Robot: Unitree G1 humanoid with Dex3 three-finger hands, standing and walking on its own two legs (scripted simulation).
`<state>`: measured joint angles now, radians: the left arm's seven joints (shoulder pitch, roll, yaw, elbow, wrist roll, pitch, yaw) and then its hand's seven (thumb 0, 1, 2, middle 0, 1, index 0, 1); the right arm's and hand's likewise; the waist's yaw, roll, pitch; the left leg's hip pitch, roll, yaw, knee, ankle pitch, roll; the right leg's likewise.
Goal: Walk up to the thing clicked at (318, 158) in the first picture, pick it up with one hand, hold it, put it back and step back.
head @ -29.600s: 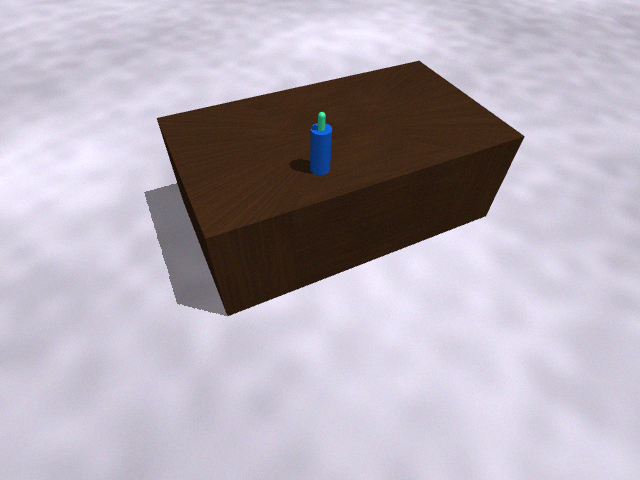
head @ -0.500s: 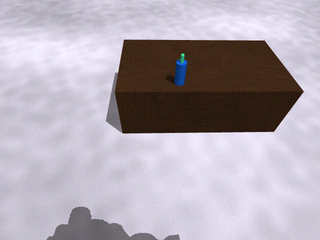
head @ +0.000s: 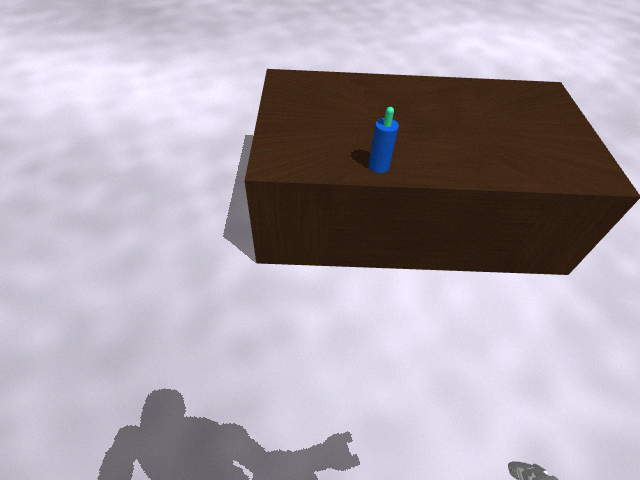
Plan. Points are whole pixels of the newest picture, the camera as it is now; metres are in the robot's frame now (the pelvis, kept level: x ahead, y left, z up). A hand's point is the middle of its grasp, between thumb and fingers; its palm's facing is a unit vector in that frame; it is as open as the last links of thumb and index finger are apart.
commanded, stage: step back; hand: right
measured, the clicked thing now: (384, 138) +1.04 -0.20 -0.24
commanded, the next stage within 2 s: stand in 0.10 s
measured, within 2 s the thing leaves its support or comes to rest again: neither
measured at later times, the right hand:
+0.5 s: hand out of the picture +0.08 -0.25 -0.13, palm faces +0.01 +0.94 -0.34, open 7.4 cm
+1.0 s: hand out of the picture +0.06 -0.24 -0.14, palm faces +0.00 +0.94 -0.33, open 7.4 cm
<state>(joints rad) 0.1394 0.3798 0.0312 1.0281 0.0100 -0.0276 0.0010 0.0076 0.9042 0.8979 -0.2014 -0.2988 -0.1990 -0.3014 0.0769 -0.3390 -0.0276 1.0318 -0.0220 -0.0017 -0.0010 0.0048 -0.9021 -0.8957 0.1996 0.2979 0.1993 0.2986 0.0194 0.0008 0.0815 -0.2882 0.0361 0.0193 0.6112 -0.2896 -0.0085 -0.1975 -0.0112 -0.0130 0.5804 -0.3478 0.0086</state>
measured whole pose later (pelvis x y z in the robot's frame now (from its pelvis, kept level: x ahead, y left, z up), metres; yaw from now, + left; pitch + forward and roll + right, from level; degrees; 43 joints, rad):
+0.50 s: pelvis +0.00 +0.01 +0.02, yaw -1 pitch -2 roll +0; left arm 0.07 0.35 0.00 1.13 0.01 -0.02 -0.01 0.01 0.90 0.90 -0.20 -0.30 -0.20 -0.30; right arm 0.07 -0.34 -0.02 1.15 -0.01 -0.01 0.01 0.00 -0.90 -0.90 0.20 0.30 0.20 0.30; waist -0.01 -0.01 0.06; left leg -0.14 0.02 0.04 0.33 -0.15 0.00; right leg -0.07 -0.03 0.00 0.32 -0.21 0.03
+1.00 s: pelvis +0.00 +0.01 +0.02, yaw +0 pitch -1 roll +0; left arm 0.13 0.35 0.00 1.14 0.01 -0.02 -0.01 0.01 0.90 0.90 -0.20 -0.30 -0.20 -0.30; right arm 0.10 -0.34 -0.01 1.16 -0.01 -0.01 0.01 0.00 -0.90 -0.90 0.20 0.30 0.20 0.30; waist -0.01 0.00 0.04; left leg -0.16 0.01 0.04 0.32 -0.13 0.00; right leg -0.09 -0.03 0.00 0.32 -0.20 0.03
